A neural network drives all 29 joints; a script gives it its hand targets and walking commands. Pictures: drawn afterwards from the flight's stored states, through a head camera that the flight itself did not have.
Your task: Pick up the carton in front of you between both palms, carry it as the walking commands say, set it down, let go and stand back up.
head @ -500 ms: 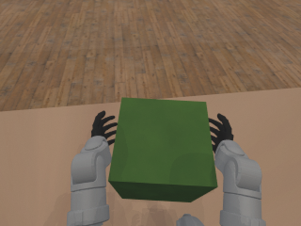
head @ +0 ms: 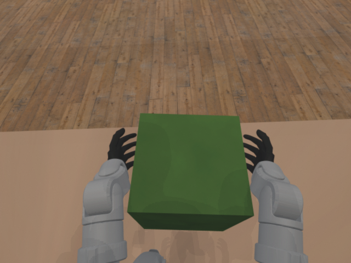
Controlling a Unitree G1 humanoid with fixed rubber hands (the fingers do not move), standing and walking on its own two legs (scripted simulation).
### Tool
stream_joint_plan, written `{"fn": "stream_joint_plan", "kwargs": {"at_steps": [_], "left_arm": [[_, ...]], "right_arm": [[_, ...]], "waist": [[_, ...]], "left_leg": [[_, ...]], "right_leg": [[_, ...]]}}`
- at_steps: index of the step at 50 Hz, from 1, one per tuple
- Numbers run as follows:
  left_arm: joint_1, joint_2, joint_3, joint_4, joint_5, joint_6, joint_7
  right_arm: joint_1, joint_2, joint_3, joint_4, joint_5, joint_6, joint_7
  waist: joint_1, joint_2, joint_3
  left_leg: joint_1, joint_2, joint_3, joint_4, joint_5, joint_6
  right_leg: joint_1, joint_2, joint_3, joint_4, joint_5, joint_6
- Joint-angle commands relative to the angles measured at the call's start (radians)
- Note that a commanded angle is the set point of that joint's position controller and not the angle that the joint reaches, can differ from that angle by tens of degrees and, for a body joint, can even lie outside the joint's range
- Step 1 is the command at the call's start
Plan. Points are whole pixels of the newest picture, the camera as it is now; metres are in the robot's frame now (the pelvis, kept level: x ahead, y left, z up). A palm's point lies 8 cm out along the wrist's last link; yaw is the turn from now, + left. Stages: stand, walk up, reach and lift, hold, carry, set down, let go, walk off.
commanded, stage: carry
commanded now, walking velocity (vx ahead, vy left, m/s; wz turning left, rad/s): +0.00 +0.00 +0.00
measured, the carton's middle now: (186, 178) +0.31 +0.02 -0.01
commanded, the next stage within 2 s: none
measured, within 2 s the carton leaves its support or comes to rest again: neither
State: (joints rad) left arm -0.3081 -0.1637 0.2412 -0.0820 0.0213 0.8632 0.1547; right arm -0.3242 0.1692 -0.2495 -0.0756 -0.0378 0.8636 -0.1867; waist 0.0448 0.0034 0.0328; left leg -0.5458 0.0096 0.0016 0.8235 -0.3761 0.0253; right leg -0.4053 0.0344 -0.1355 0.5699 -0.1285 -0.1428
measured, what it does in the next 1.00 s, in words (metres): steps on the spot: left foot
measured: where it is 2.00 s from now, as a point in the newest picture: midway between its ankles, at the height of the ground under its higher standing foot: outside the picture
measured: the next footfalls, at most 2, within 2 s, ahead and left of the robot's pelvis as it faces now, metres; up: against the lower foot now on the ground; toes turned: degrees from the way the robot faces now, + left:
left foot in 0.12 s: +0.15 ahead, +0.11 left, -0.01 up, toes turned +2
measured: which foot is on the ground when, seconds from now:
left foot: up 0.00-0.10, down 0.12-1.00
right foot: down 0.00-1.00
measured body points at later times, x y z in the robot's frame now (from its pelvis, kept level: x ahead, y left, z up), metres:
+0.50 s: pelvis +0.10 +0.03 -0.01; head +0.08 +0.02 +0.44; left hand +0.43 +0.17 +0.09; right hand +0.42 -0.15 +0.09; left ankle +0.11 +0.11 -0.74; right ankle +0.02 -0.05 -0.73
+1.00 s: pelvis +0.07 +0.03 +0.00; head +0.03 +0.03 +0.44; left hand +0.40 +0.18 +0.10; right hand +0.39 -0.14 +0.10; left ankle +0.11 +0.11 -0.74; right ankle +0.02 -0.05 -0.73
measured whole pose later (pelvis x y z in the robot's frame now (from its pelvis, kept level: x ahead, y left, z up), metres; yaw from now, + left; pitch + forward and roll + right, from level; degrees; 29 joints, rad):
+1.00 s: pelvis +0.07 +0.03 +0.00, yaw -2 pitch +2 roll -1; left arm -0.40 -0.15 0.27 0.03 0.08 0.99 0.19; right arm -0.40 0.15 -0.27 0.02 -0.08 0.99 -0.19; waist 0.00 0.01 -0.14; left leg -0.34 -0.01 0.09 0.49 -0.07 0.05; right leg -0.26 0.04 -0.09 0.61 -0.26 -0.08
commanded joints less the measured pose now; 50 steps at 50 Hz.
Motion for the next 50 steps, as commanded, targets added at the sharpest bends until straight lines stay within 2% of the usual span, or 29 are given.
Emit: {"fn": "stream_joint_plan", "kwargs": {"at_steps": [1,3,4,5,6,7,8,9,10,11,13,14,16,20,28,31,35,39,50], "left_arm": [[-0.476,-0.708,-0.663,-0.109,-0.153,-0.022,-0.002],[-0.458,-0.691,-0.653,-0.092,-0.135,-0.009,0.006],[-0.459,-0.680,-0.648,-0.087,-0.126,0.000,0.011],[-0.469,-0.670,-0.645,-0.089,-0.121,0.011,0.016],[-0.478,-0.660,-0.644,-0.088,-0.115,0.023,0.020],[-0.476,-0.651,-0.634,-0.072,-0.107,0.036,0.025],[-0.488,-0.664,-0.632,-0.075,-0.112,0.044,0.027],[-0.513,-0.670,-0.630,-0.074,-0.124,0.051,0.027],[-0.544,-0.681,-0.630,-0.077,-0.134,0.054,0.025],[-0.575,-0.688,-0.622,-0.077,-0.141,0.056,0.023],[-0.579,-0.700,-0.599,-0.042,-0.128,0.060,0.024],[-0.567,-0.700,-0.587,-0.022,-0.118,0.064,0.025],[-0.547,-0.692,-0.573,-0.001,-0.107,0.072,0.028],[-0.537,-0.672,-0.540,0.031,-0.080,0.086,0.034],[-0.624,-0.697,-0.544,0.016,-0.083,0.095,0.034],[-0.640,-0.705,-0.552,0.014,-0.090,0.096,0.033],[-0.647,-0.711,-0.555,0.023,-0.094,0.100,0.030],[-0.646,-0.710,-0.546,0.043,-0.090,0.107,0.028],[-0.663,-0.713,-0.527,0.060,-0.077,0.119,0.035]], "right_arm": [[-0.447,0.715,0.644,-0.086,0.116,-0.017,0.002],[-0.439,0.694,0.644,-0.081,0.119,-0.004,0.006],[-0.437,0.675,0.636,-0.077,0.114,0.003,0.007],[-0.437,0.649,0.623,-0.074,0.109,0.010,0.006],[-0.433,0.633,0.610,-0.061,0.104,0.019,0.002],[-0.430,0.625,0.598,-0.040,0.099,0.032,-0.002],[-0.443,0.630,0.593,-0.050,0.099,0.039,-0.005],[-0.443,0.640,0.585,-0.036,0.099,0.044,-0.005],[-0.456,0.653,0.577,-0.028,0.098,0.048,-0.004],[-0.474,0.670,0.576,-0.024,0.100,0.052,-0.002],[-0.511,0.685,0.579,-0.024,0.102,0.062,0.003],[-0.527,0.686,0.581,-0.022,0.109,0.068,0.005],[-0.539,0.681,0.586,-0.015,0.114,0.075,0.001],[-0.546,0.681,0.584,0.004,0.111,0.090,-0.007],[-0.601,0.715,0.572,0.023,0.120,0.099,0.001],[-0.600,0.714,0.565,0.027,0.115,0.098,-0.001],[-0.600,0.707,0.558,0.030,0.105,0.101,-0.004],[-0.611,0.697,0.554,0.032,0.097,0.108,-0.006],[-0.632,0.711,0.543,0.056,0.102,0.120,-0.003]], "waist": [[0.004,-0.128,-0.539],[-0.009,-0.094,-0.503],[-0.018,-0.064,-0.486],[-0.020,0.013,-0.490],[-0.030,0.089,-0.515],[-0.048,0.141,-0.541],[-0.061,0.150,-0.534],[-0.052,0.148,-0.525],[-0.039,0.131,-0.509],[-0.033,0.093,-0.500],[-0.029,0.012,-0.490],[-0.032,-0.012,-0.486],[-0.037,-0.031,-0.492],[-0.040,-0.040,-0.483],[-0.040,0.016,-0.463],[-0.043,0.023,-0.459],[-0.046,0.015,-0.436],[-0.046,0.000,-0.403],[-0.045,0.014,-0.397]], "left_leg": [[0.173,-0.047,0.077,-0.192,0.270,0.008],[0.275,-0.039,0.088,-0.352,0.450,0.008],[0.352,-0.002,0.048,-0.383,0.554,0.023],[0.468,0.092,-0.041,-0.338,0.889,0.063],[0.586,0.203,-0.126,-0.254,1.259,0.123],[0.638,0.278,-0.175,-0.236,1.464,0.176],[0.619,0.306,-0.177,-0.256,1.413,0.206],[0.576,0.279,-0.168,-0.271,1.325,0.179],[0.517,0.227,-0.125,-0.276,1.214,0.145],[0.453,0.180,-0.099,-0.279,1.085,0.123],[0.395,0.138,-0.058,-0.269,0.914,0.100],[0.400,0.133,-0.045,-0.263,0.877,0.097],[0.395,0.133,-0.043,-0.251,0.862,0.102],[0.400,0.147,-0.050,-0.267,0.882,0.097],[0.411,0.165,-0.060,-0.302,0.835,0.086],[0.408,0.167,-0.067,-0.325,0.762,0.083],[0.389,0.165,-0.075,-0.359,0.598,0.078],[0.360,0.154,-0.076,-0.379,0.485,0.070],[0.346,0.154,-0.082,-0.391,0.482,0.065]], "right_leg": [[0.386,-0.209,0.121,0.013,0.842,-0.043],[0.323,-0.175,0.090,0.078,0.701,-0.018],[0.259,-0.158,0.093,0.115,0.568,0.002],[0.151,-0.138,0.103,0.147,0.337,0.033],[0.045,-0.115,0.121,0.156,0.090,0.061],[0.008,-0.081,0.129,0.157,-0.123,0.079],[0.008,-0.061,0.127,0.140,-0.213,0.102],[0.055,-0.074,0.135,0.072,-0.200,0.094],[0.120,-0.085,0.141,-0.014,-0.089,0.094],[0.190,-0.100,0.157,-0.018,0.038,0.091],[0.238,-0.145,0.182,0.038,0.303,0.070],[0.232,-0.158,0.184,0.039,0.375,0.062],[0.245,-0.169,0.181,0.032,0.437,0.062],[0.229,-0.162,0.171,0.024,0.360,0.065],[0.206,-0.167,0.190,-0.007,0.241,0.064],[0.200,-0.165,0.196,-0.021,0.168,0.058],[0.179,-0.162,0.207,-0.049,0.056,0.049],[0.157,-0.168,0.215,-0.071,0.043,0.044],[0.147,-0.161,0.208,-0.064,0.020,0.044]]}}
